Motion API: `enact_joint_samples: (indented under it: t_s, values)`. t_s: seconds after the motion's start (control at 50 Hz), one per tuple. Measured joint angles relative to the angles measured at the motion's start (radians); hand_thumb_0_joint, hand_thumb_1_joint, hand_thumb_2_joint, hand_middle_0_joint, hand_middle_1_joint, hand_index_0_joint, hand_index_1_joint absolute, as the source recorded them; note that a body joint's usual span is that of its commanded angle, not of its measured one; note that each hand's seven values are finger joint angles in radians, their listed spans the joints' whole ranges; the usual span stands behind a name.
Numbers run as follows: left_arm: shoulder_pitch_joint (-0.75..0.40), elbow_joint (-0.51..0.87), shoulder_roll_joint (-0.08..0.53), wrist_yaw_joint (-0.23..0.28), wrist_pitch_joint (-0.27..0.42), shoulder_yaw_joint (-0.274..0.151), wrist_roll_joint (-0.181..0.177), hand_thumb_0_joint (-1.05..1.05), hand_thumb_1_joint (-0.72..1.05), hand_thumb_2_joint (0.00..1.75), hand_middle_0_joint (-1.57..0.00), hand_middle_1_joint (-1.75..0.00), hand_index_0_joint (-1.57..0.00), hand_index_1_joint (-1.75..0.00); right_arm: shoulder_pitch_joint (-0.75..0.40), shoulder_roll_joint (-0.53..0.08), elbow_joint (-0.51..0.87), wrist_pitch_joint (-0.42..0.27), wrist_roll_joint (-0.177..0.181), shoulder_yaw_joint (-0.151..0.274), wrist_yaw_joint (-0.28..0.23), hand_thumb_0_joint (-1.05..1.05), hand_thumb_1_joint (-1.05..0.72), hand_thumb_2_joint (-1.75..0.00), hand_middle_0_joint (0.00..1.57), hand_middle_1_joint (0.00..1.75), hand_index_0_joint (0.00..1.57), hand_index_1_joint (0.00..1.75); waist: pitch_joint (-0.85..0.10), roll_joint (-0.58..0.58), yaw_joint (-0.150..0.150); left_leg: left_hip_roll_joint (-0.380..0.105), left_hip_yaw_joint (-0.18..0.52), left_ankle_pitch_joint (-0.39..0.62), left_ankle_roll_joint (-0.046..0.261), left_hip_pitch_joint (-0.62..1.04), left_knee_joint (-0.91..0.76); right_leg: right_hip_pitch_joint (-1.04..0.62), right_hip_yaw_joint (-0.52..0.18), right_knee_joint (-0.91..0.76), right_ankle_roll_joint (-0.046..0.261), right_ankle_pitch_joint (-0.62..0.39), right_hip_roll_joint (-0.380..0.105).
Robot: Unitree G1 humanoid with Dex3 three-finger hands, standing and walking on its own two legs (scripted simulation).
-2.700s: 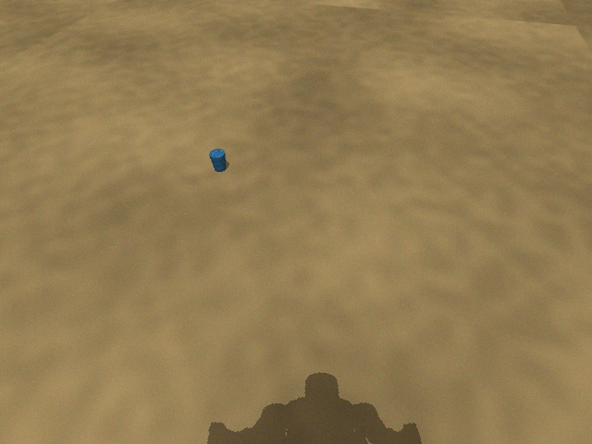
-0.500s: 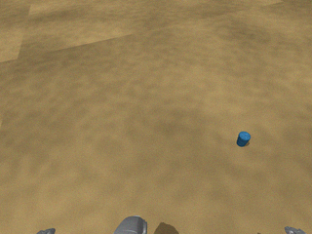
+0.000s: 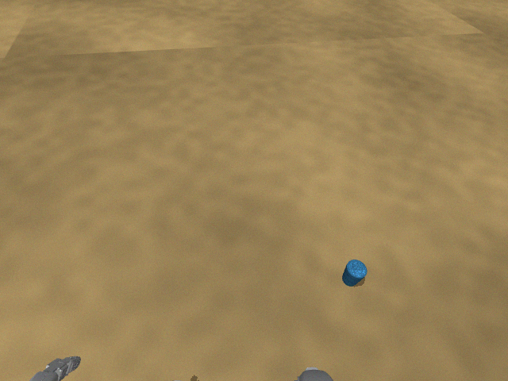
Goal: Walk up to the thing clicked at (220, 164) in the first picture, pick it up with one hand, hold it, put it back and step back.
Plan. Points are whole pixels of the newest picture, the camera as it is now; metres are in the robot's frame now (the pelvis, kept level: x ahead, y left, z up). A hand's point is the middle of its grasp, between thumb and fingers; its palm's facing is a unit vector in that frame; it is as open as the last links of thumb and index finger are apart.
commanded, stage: walk up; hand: left
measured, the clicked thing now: (353, 274) +0.62 -0.45 -0.69
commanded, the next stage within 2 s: none
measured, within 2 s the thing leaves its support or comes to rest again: neither
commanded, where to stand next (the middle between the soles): +0.44 -0.86 m, yaw +36 degrees
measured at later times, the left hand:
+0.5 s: hand out of the picture +0.13 +0.04 -0.16, palm faces +0.15 -0.94 -0.30, open 7.4 cm
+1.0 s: hand (373, 380) +0.16 -0.21 -0.14, palm faces +0.37 -0.86 -0.35, open 7.4 cm
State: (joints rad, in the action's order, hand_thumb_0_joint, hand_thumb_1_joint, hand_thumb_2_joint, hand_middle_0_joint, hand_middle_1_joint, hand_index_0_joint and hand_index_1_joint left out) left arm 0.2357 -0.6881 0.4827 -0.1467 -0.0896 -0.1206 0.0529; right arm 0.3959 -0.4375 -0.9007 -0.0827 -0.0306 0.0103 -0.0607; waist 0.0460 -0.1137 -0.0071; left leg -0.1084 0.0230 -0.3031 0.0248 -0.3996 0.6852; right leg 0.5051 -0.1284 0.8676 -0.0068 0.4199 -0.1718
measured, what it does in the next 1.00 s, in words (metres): steps to the right, turning left: right foot, then left foot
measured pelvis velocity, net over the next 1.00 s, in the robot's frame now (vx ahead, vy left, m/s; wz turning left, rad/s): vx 0.23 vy -0.49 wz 0.45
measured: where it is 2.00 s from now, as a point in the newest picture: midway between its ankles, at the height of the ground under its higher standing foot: (489, 340)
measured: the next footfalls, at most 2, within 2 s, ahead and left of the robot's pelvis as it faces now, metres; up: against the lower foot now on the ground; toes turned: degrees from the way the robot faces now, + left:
right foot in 0.02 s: +0.10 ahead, -0.22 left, +0.00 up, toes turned +0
left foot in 0.34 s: +0.21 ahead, -0.06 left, +0.00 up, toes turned +18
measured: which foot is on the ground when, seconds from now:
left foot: down 0.00-0.04, up 0.06-0.32, down 0.34-0.70, up 0.72-0.98, down 1.00-1.00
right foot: up 0.00-0.00, down 0.02-0.36, up 0.38-0.68, down 0.70-1.00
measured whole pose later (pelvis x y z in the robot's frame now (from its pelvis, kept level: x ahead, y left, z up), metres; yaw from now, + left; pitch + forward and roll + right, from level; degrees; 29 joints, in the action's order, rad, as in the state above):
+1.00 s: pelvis +0.23 -0.49 +0.00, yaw +26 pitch +1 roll +0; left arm 0.27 -0.72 0.45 -0.07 -0.10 -0.07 0.07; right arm 0.37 -0.44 -0.91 -0.09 0.01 0.04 -0.10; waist 0.09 -0.07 0.07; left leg 0.03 -0.11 -0.34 0.07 -0.42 0.77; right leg 0.38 0.16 0.75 0.10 0.39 0.00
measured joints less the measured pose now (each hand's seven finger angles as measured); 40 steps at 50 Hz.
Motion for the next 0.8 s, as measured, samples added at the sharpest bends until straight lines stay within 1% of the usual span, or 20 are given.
enact_joint_samples:
  t_s: [0.02, 0.04, 0.06, 0.08, 0.12, 0.16, 0.22, 0.28, 0.34, 0.36, 0.4, 0.44, 0.48, 0.54, 0.62, 0.68, 0.72, 0.74, 0.76, 0.8]
  values:
    - [-0.003, 0.004, 0.01, 0.004, 0.005, -0.008, 0.0, 0.01, 0.9, 0.9, -0.21, -0.3, -0.2, -0.3, 0.005, -0.011, -0.005, 0.006, -0.003, 0.006, 0.0, 0.01, -0.89, -0.9, 0.22, 0.3, 0.22, 0.3, -0.012, 0.004, -0.005, -0.018, 0.028, -0.024, 0.002, -0.015, 0.027, -0.031, 0.022, -0.049, 0.0, -0.03, 0.01]
    - [-0.007, 0.003, 0.007, 0.012, 0.013, -0.015, 0.002, 0.01, 0.9, 0.9, -0.21, -0.3, -0.2, -0.3, 0.002, -0.028, -0.015, 0.015, -0.005, 0.015, -0.003, 0.01, -0.89, -0.9, 0.22, 0.3, 0.22, 0.3, -0.017, 0.026, -0.004, -0.043, 0.07, -0.079, 0.011, -0.034, 0.071, -0.042, 0.053, -0.049, -0.035, -0.056, 0.037]
    - [-0.008, 0.003, -0.003, 0.02, 0.022, -0.016, 0.008, 0.01, 0.91, 0.9, -0.2, -0.3, -0.2, -0.3, -0.006, -0.044, -0.03, 0.029, -0.005, 0.027, -0.012, 0.01, -0.89, -0.9, 0.22, 0.3, 0.22, 0.3, -0.02, 0.052, -0.001, -0.051, 0.115, -0.161, 0.024, -0.061, 0.144, -0.045, 0.088, -0.022, -0.051, -0.038, 0.061]
    - [-0.003, 0.003, -0.015, 0.028, 0.028, -0.009, 0.014, 0.01, 0.91, 0.9, -0.2, -0.3, -0.2, -0.3, -0.012, -0.053, -0.044, 0.044, -0.002, 0.04, -0.024, 0.01, -0.9, -0.9, 0.22, 0.3, 0.22, 0.3, -0.028, 0.061, 0.002, -0.031, 0.126, -0.21, 0.022, -0.101, 0.248, -0.05, 0.115, -0.004, -0.054, -0.015, 0.067]
    - [0.014, -0.008, -0.042, 0.04, 0.029, 0.007, 0.007, 0.01, 0.91, 0.9, -0.2, -0.3, -0.2, -0.3, -0.026, -0.061, -0.063, 0.058, 0.0, 0.056, -0.042, 0.02, -0.9, -0.9, 0.21, 0.3, 0.21, 0.3, -0.039, 0.063, 0.016, 0.016, 0.056, -0.204, 0.015, -0.162, 0.42, -0.093, 0.155, -0.029, -0.037, 0.004, 0.064]
    - [0.041, -0.024, -0.066, 0.048, 0.03, 0.019, 0.0, 0.01, 0.91, 0.9, -0.2, -0.3, -0.2, -0.3, -0.044, -0.069, -0.069, 0.049, 0.012, 0.061, -0.042, 0.02, -0.9, -0.9, 0.21, 0.3, 0.21, 0.3, -0.049, 0.07, 0.029, 0.042, -0.028, -0.162, 0.016, -0.197, 0.476, -0.152, 0.193, -0.104, -0.015, -0.011, 0.073]
    - [0.069, -0.037, -0.066, 0.057, 0.031, 0.023, 0.002, 0.01, 0.9, 0.9, -0.21, -0.3, -0.2, -0.3, -0.073, -0.066, -0.047, 0.022, 0.025, 0.058, -0.033, 0.02, -0.9, -0.9, 0.21, 0.3, 0.21, 0.3, -0.035, 0.065, 0.058, 0.067, -0.113, -0.115, 0.025, -0.211, 0.403, -0.21, 0.237, -0.185, 0.032, -0.025, 0.104]
    - [0.076, -0.031, -0.048, 0.065, 0.028, 0.016, 0.011, 0.01, 0.9, 0.9, -0.21, -0.3, -0.2, -0.3, -0.084, -0.048, -0.014, -0.006, 0.031, 0.047, -0.024, 0.01, -0.9, -0.9, 0.21, 0.3, 0.21, 0.3, 0.004, 0.046, 0.084, 0.091, -0.155, -0.054, 0.048, -0.184, 0.232, -0.239, 0.286, -0.199, 0.07, -0.003, 0.136]
    - [0.084, -0.012, -0.03, 0.067, 0.016, 0.016, 0.01, 0.01, 0.9, 0.9, -0.21, -0.3, -0.2, -0.3, -0.066, -0.032, 0.022, -0.029, 0.035, 0.035, -0.024, 0.01, -0.9, -0.9, 0.21, 0.3, 0.21, 0.3, 0.031, 0.027, 0.099, 0.116, -0.177, 0.106, 0.071, -0.088, 0.012, -0.232, 0.331, -0.116, 0.096, 0.069, 0.157]
    - [0.084, -0.009, -0.026, 0.07, 0.012, 0.015, 0.008, 0.01, 0.9, 0.9, -0.21, -0.3, -0.2, -0.3, -0.062, -0.024, 0.031, -0.034, 0.032, 0.035, -0.03, 0.01, -0.9, -0.9, 0.21, 0.3, 0.21, 0.3, 0.04, 0.009, 0.09, 0.13, -0.167, 0.068, 0.066, -0.073, -0.001, -0.21, 0.327, -0.044, 0.096, 0.096, 0.152]
    - [0.071, -0.01, -0.033, 0.076, -0.003, 0.017, 0.012, 0.01, 0.9, 0.9, -0.2, -0.3, -0.2, -0.3, -0.059, -0.006, 0.053, -0.025, 0.026, 0.03, -0.046, 0.01, -0.9, -0.9, 0.21, 0.3, 0.21, 0.3, 0.063, -0.025, 0.071, 0.144, -0.151, 0.039, 0.047, -0.086, 0.054, -0.134, 0.241, 0.141, 0.048, 0.108, 0.163]
    - [0.073, -0.007, -0.044, 0.076, -0.015, 0.031, 0.013, 0.01, 0.91, 0.9, -0.2, -0.3, -0.2, -0.3, -0.066, 0.0, 0.063, -0.01, 0.036, 0.02, -0.054, 0.01, -0.9, -0.9, 0.21, 0.3, 0.21, 0.3, 0.069, -0.03, 0.056, 0.123, -0.135, 0.025, 0.031, -0.079, 0.076, -0.044, 0.169, 0.336, 0.007, 0.115, 0.18]
    - [0.072, -0.01, -0.048, 0.069, -0.02, 0.042, 0.014, 0.01, 0.91, 0.9, -0.2, -0.3, -0.2, -0.3, -0.07, 0.01, 0.067, -0.003, 0.036, 0.019, -0.064, 0.01, -0.9, -0.9, 0.21, 0.3, 0.21, 0.3, 0.064, -0.027, 0.038, 0.094, -0.11, 0.023, 0.019, -0.06, 0.074, 0.025, 0.128, 0.439, -0.012, 0.098, 0.159]
    - [0.043, -0.003, -0.037, 0.056, -0.022, 0.037, 0.012, 0.01, 0.9, 0.9, -0.21, -0.3, -0.2, -0.3, -0.045, 0.014, 0.072, -0.012, 0.027, 0.011, -0.063, 0.01, -0.9, -0.9, 0.21, 0.3, 0.21, 0.3, 0.051, -0.018, 0.011, 0.053, -0.046, 0.014, 0.012, -0.059, 0.086, 0.082, 0.071, 0.44, -0.018, 0.061, 0.098]
    - [-0.002, 0.024, 0.001, 0.04, -0.015, 0.015, 0.002, 0.01, 0.9, 0.9, -0.21, -0.3, -0.2, -0.3, -0.015, -0.003, 0.057, -0.01, 0.006, 0.005, -0.041, 0.01, -0.9, -0.9, 0.21, 0.3, 0.22, 0.3, 0.032, -0.012, -0.007, 0.001, 0.049, -0.018, 0.006, -0.1, 0.129, 0.068, 0.01, 0.263, -0.005, 0.056, 0.041]
    - [-0.013, 0.035, 0.038, 0.039, -0.008, -0.004, -0.005, 0.01, 0.9, 0.9, -0.21, -0.3, -0.2, -0.3, -0.009, -0.028, 0.046, -0.001, -0.007, 0.013, -0.032, 0.01, -0.89, -0.9, 0.22, 0.3, 0.22, 0.3, 0.012, -0.001, -0.017, -0.044, 0.125, -0.039, 0.0, -0.146, 0.165, 0.012, 0.036, 0.119, 0.003, 0.046, 0.038]
    - [-0.017, 0.029, 0.031, 0.052, 0.005, -0.014, 0.002, 0.01, 0.9, 0.9, -0.21, -0.3, -0.2, -0.3, -0.024, -0.058, 0.019, 0.018, -0.01, 0.028, -0.038, 0.01, -0.89, -0.9, 0.22, 0.3, 0.22, 0.3, 0.018, 0.047, -0.006, -0.074, 0.21, -0.12, 0.032, -0.181, 0.232, 0.0, 0.092, 0.122, -0.045, 0.057, 0.085]
    - [-0.013, 0.026, 0.018, 0.059, 0.01, -0.008, 0.007, 0.01, 0.91, 0.9, -0.2, -0.3, -0.2, -0.3, -0.032, -0.068, 0.0, 0.033, -0.007, 0.04, -0.048, 0.01, -0.89, -0.9, 0.22, 0.3, 0.22, 0.3, 0.017, 0.064, 0.0, -0.05, 0.238, -0.188, 0.034, -0.209, 0.317, 0.006, 0.117, 0.149, -0.049, 0.071, 0.097]
    - [-0.008, 0.018, 0.004, 0.065, 0.01, 0.002, 0.006, 0.01, 0.91, 0.9, -0.2, -0.3, -0.2, -0.3, -0.041, -0.069, -0.019, 0.048, -0.003, 0.054, -0.06, 0.01, -0.9, -0.9, 0.21, 0.3, 0.22, 0.3, 0.016, 0.067, 0.007, -0.011, 0.225, -0.214, 0.03, -0.234, 0.411, 0.003, 0.132, 0.159, -0.044, 0.079, 0.097]
    - [0.006, -0.014, -0.033, 0.071, 0.002, 0.022, -0.005, 0.01, 0.91, 0.9, -0.2, -0.3, -0.2, -0.3, -0.064, -0.069, -0.049, 0.059, 0.008, 0.068, -0.072, 0.01, -0.9, -0.9, 0.21, 0.3, 0.21, 0.3, 0.012, 0.073, 0.02, 0.044, 0.126, -0.202, 0.025, -0.255, 0.535, -0.031, 0.154, 0.111, -0.021, 0.061, 0.096]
